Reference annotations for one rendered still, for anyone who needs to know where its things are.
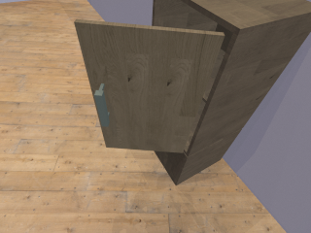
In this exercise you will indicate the cupboard door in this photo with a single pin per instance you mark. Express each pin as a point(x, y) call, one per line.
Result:
point(154, 80)

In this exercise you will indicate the handle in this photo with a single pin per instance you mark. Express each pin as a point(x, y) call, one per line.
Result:
point(102, 106)

